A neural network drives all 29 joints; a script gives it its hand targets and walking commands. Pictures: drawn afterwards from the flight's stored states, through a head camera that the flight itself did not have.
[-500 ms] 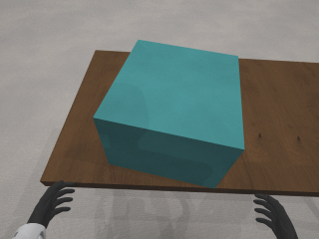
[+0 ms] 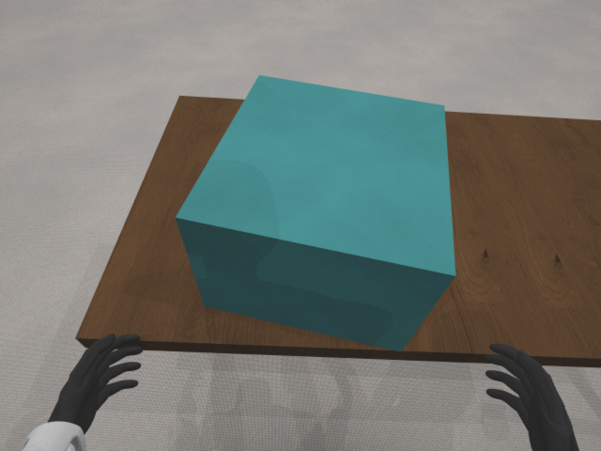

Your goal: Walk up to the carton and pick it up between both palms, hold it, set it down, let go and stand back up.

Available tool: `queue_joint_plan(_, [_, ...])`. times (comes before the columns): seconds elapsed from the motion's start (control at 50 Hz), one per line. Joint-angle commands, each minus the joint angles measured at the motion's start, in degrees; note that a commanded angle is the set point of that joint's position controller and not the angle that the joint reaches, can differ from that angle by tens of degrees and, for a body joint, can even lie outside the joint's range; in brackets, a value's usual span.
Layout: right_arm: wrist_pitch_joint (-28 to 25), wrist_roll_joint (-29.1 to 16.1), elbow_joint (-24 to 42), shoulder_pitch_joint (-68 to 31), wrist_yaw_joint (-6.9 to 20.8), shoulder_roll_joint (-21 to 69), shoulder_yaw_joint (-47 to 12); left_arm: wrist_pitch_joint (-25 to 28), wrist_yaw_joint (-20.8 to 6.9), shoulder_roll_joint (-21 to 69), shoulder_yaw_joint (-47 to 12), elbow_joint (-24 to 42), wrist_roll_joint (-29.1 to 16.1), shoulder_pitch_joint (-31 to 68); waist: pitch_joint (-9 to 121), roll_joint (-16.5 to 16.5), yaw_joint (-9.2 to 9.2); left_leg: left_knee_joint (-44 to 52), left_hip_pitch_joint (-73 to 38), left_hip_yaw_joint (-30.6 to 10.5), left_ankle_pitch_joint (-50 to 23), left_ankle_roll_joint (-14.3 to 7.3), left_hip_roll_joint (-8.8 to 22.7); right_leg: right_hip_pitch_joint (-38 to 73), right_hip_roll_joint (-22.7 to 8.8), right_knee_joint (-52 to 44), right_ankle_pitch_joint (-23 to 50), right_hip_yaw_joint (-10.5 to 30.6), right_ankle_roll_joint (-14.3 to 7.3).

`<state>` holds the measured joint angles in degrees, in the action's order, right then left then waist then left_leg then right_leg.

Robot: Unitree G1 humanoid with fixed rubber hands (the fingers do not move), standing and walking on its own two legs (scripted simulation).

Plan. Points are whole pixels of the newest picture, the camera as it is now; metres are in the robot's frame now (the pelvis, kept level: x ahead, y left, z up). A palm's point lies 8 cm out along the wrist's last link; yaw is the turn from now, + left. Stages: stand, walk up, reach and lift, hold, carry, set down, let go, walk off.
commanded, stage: reach and lift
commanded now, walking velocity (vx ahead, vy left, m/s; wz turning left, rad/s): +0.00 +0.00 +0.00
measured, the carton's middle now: (325, 205) +0.45 -0.02 +0.07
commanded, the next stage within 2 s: none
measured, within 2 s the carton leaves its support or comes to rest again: neither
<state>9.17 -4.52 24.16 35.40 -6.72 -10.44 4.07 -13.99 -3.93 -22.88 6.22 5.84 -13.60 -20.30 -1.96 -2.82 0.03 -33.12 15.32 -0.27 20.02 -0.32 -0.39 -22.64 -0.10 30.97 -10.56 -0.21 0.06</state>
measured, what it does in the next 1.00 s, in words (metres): stands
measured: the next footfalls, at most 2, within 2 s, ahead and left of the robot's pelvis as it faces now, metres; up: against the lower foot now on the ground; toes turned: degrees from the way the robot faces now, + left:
none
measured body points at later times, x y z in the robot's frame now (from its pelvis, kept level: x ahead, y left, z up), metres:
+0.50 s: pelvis -0.01 +0.00 +0.00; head -0.01 +0.00 +0.45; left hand +0.28 +0.25 +0.13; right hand +0.23 -0.22 +0.09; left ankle -0.03 +0.11 -0.73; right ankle +0.06 -0.12 -0.73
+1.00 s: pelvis +0.00 +0.00 +0.01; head +0.01 +0.00 +0.46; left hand +0.37 +0.25 +0.14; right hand +0.32 -0.22 +0.11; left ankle -0.03 +0.11 -0.73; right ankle +0.06 -0.12 -0.73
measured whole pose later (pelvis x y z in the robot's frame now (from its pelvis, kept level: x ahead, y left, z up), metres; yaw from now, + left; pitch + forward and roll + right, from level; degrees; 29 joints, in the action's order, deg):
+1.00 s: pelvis +0.00 +0.00 +0.01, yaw +0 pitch -1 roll +0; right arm 25.9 -12.9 3.2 -8.0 -11.1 -16.5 4.1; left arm -22.0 -8.6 -27.6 5.3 -16.6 -19.7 23.3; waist -1.8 0.9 0.0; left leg -29.4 9.6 -0.3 18.8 -0.4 -0.4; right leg -16.7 -0.1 27.0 -9.4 -0.2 0.1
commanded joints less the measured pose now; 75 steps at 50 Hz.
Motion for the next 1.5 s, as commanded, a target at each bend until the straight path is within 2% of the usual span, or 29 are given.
queue_joint_plan(0.0, [1.24,-5.91,10.41,-7.75,-0.51,-9.07,4.47,6.54,2.12,-18.12,4.85,16.73,-4.42,25.1,9.65,5.96,0.37,5.72,9.71,-2.27,4.87,-5.89,2.48,5.79,0.23,-9.11,-7.38,6.61,-5.2])
queue_joint_plan(0.02, [1.48,-6.01,9.97,-9.73,-0.59,-9.32,4.35,6.41,2.48,-18.12,4.76,16.31,-3.88,26.27,11.91,5.84,-1.11,6.29,8.4,-2.4,3.75,-5.91,2.3,7.24,-0.56,-8.28,-6.68,6.27,-4.47])
queue_joint_plan(0.06, [1.32,-6.19,9.13,-10.14,-0.27,-10.14,5.38,6.73,2.48,-18.25,4.81,15.18,-4.17,26.93,12.12,2.13,-0.71,3.95,8.08,-2.63,4.84,-5.79,1.65,7.22,-1.95,-9.51,-5.75,8.3,-4.28])
queue_joint_plan(0.1, [3.07,-6.85,9.28,-10.37,-0.75,-10.23,6.05,5.88,2.49,-18.9,5.2,16.38,-4.93,28.44,11.82,3.03,-0.86,2.81,7.86,-1.39,3.73,-5.4,0.29,7.34,-3.34,-9.26,-5.67,9.11,-3.78])
queue_joint_plan(0.12, [4.05,-12.34,13.83,-17.84,-1.74,-2.71,0.7,7.5,3.14,-18.93,5.34,19.93,-7.73,24.79,13.98,13.88,-3.02,15.32,10.05,-1.38,1.76,-0.04,4.28,30.06,-1.4,-3.92,0.36,7.5,-0.69])
queue_joint_plan(0.16, [5.03,-12.54,9.41,-20.79,-2.2,-3.76,2.1,6.85,2.18,-20.41,5.13,19.27,-8.02,27.1,12.74,12.51,-1.0,18.14,14.82,1.04,-4.51,-0.15,4.38,38.02,0.37,-2.94,11.98,3.04,0.11])
queue_joint_plan(0.24, [7.23,-12.63,0.6,-17.09,-3.3,-5.97,3.15,7.7,1.08,-20.06,4.88,19.33,-7.8,26.42,13.38,14.49,1.82,14.63,8.35,0.93,-10.55,1.63,2.96,32.63,0.24,-3.32,11.89,3.0,-0.71])
queue_joint_plan(0.26, [7.48,-12.8,0.44,-18.6,-3.54,-6.04,2.6,7.47,0.71,-20.84,6.29,19.37,-7.78,26.53,13.79,13.94,0.66,13.82,7.38,1.4,-13.47,1.98,2.95,32.66,0.46,-3.41,13.48,2.9,-0.9])
queue_joint_plan(0.28, [7.96,-12.2,-1.36,-19.58,-3.83,-6.79,3.7,7.44,0.39,-20.52,5.55,18.57,-7.84,26.0,14.16,13.69,2.01,13.31,5.72,0.98,-15.46,2.43,3.07,31.87,0.21,-4.13,13.23,3.22,-1.22])
queue_joint_plan(0.3, [8.23,-13.13,-0.13,-21.93,-3.88,-6.99,3.04,7.28,0.24,-20.99,6.2,19.27,-8.35,26.18,14.04,13.82,1.17,13.24,5.09,1.01,-16.3,2.71,2.95,31.66,0.28,-4.3,13.28,3.03,-1.5])
queue_joint_plan(0.38, [10.71,-12.68,1.08,-28.5,-5.11,-6.01,5.9,3.67,-1.22,-20.68,5.05,11.8,-8.26,31.24,9.64,11.98,1.34,16.02,7.15,0.59,-7.29,1.36,3.45,33.84,0.13,-5.24,8.17,2.97,-2.06])
queue_joint_plan(0.44, [12.4,-13.59,1.77,-35.77,-5.66,-9.34,6.2,-3.15,-3.16,-19.12,5.66,-0.2,-6.89,33.58,6.2,8.88,0.24,17.79,10.15,0.38,-1.05,-0.54,2.92,35.16,0.31,-6.91,5.52,3.35,-2.45])
queue_joint_plan(0.46, [13.4,-13.09,-1.61,-37.37,-5.96,-10.96,7.04,-4.84,-3.96,-18.3,5.42,-7.24,-7.44,34.97,2.3,5.77,1.17,18.57,12.17,0.23,3.58,-0.99,3.19,33.59,0.03,-7.21,2.4,3.28,-2.14])
queue_joint_plan(0.5, [14.39,-13.9,-2.1,-39.82,-5.96,-11.09,5.74,-7.96,-4.88,-16.67,5.08,-13.88,-7.05,36.18,0.08,2.98,0.25,18.79,12.41,0.06,2.68,-1.71,2.73,32.77,-0.71,-8.88,1.01,3.37,-2.5])
queue_joint_plan(0.58, [14.1,-13.45,1.26,-45.35,-5.17,-11.28,6.68,-6.69,-4.56,-19.87,6.84,-5.95,-7.46,48.61,7.34,2.83,0.42,17.71,9.38,1.05,-1.12,-1.75,2.15,31.63,-0.41,-8.8,2.06,3.39,-2.5])
queue_joint_plan(0.64, [15.09,-13.63,-4.1,-48.27,-4.79,-9.58,7.83,-4.75,-4.07,-21.44,6.48,-5.76,-7.64,55.5,8.69,3.55,2.29,16.91,6.86,1.2,-0.71,-1.54,1.62,29.73,-1.04,-8.67,1.04,4.03,-2.0])
queue_joint_plan(0.7, [16.79,-14.5,-12.0,-51.86,-4.56,-9.71,6.57,-4.48,-5.07,-22.27,5.03,-14.16,-7.96,58.66,7.55,1.85,2.98,17.19,8.94,0.06,2.85,-2.45,2.42,30.28,-1.42,-8.99,-3.22,4.97,-2.52])
queue_joint_plan(0.76, [16.86,-14.43,-15.32,-56.36,-4.73,-12.97,8.36,-4.64,-5.68,-22.77,3.76,-17.46,-7.43,62.25,9.14,3.17,4.61,17.44,9.04,-0.14,0.66,-2.01,2.26,32.75,-0.87,-8.15,0.4,4.6,-2.74])
queue_joint_plan(0.8, [16.31,-14.1,-14.74,-56.76,-4.97,-13.11,8.23,-5.45,-5.79,-22.6,4.05,-17.95,-7.73,61.71,11.11,0.54,4.91,16.34,6.76,0.62,-4.0,-1.95,1.06,33.42,-0.69,-8.94,5.17,4.27,-2.35])
queue_joint_plan(0.88, [14.2,-14.07,-14.84,-60.68,-4.68,-14.95,9.79,-6.54,-5.3,-22.67,4.18,-17.23,-7.84,64.47,16.11,0.15,5.91,14.65,-0.17,0.72,-13.47,-0.26,0.04,31.95,-0.2,-9.47,12.92,2.3,-1.88])
queue_joint_plan(0.94, [13.73,-15.8,-13.86,-61.56,-3.99,-15.07,7.77,-7.74,-5.58,-20.82,4.43,-18.11,-7.86,63.44,16.3,-0.61,4.94,14.42,-2.31,0.85,-18.38,0.11,-0.3,31.29,0.06,-10.16,16.35,1.93,-1.52])
queue_joint_plan(0.96, [14.06,-15.49,-16.28,-63.48,-3.81,-16.05,8.67,-7.89,-5.46,-21.75,4.79,-19.82,-8.01,66.75,15.87,-0.65,5.87,14.37,-1.87,0.36,-16.13,-0.02,-0.19,29.89,0.12,-10.25,14.5,2.0,-1.71])
queue_joint_plan(0.98, [13.55,-16.07,-12.9,-61.26,-3.59,-16.96,8.93,-8.34,-4.94,-21.52,5.02,-14.64,-7.22,64.89,20.14,1.4,5.71,14.2,-3.83,0.75,-22.22,0.7,-0.3,34.08,0.81,-9.53,20.4,1.37,-1.96])
queue_joint_plan(1.0, [13.59,-16.21,-15.71,-63.61,-3.67,-17.92,9.45,-8.61,-4.98,-22.65,5.1,-15.36,-7.36,68.08,19.73,1.65,6.82,13.56,-3.95,0.74,-23.51,1.16,-0.61,33.69,0.65,-9.8,22.13,1.5,-1.78])
queue_joint_plan(1.06, [13.0,-16.07,-17.0,-65.49,-3.1,-18.01,9.39,-8.51,-4.64,-22.87,5.97,-15.58,-6.31,70.68,20.78,1.85,6.15,12.92,-4.0,0.79,-25.07,1.35,-0.57,32.54,1.13,-9.48,22.89,1.24,-1.75])
queue_joint_plan(1.24, [12.99,-15.28,-33.75,-77.4,-1.03,-20.73,10.91,-8.41,-4.05,-20.96,1.33,-27.18,-5.82,80.69,19.29,4.29,9.42,14.06,-2.07,-0.25,-22.4,2.28,-0.08,30.57,1.04,-10.54,20.8,0.28,-2.38])
queue_joint_plan(1.3, [11.15,-14.72,-33.07,-84.54,-0.79,-19.64,11.59,-6.35,-3.56,-21.6,-1.18,-29.72,-7.98,87.06,24.3,1.92,10.79,13.37,0.61,-0.36,-20.71,1.47,-0.05,31.33,1.1,-9.85,21.05,-0.18,-2.21])
queue_joint_plan(1.4, [10.05,-13.9,-44.45,-90.32,-0.29,-20.95,11.6,-5.22,-3.34,-20.82,-3.25,-37.95,-6.38,93.77,23.78,4.02,12.69,12.69,0.19,-0.16,-20.32,2.37,-0.25,28.47,0.97,-10.41,21.48,-1.32,-2.02])
queue_joint_plan(1.48, [8.71,-13.52,-49.3,-95.31,-0.22,-20.54,10.02,-3.74,-3.37,-20.15,-5.33,-44.27,-7.69,98.02,26.37,2.31,12.74,12.36,0.54,-0.31,-21.48,1.94,-0.16,28.62,1.07,-10.17,23.1,-1.74,-1.64])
